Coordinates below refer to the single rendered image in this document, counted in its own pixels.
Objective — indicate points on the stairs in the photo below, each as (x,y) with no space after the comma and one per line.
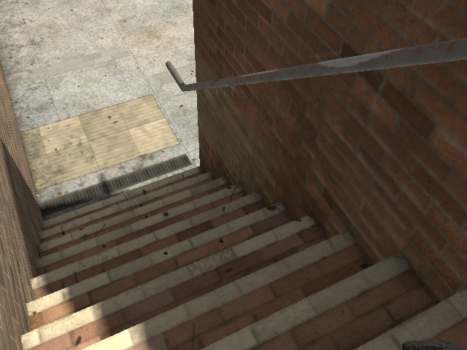
(191,263)

